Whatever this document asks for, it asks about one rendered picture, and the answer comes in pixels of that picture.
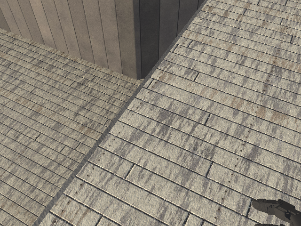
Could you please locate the right robot hand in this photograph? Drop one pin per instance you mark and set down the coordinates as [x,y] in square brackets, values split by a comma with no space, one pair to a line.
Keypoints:
[281,209]

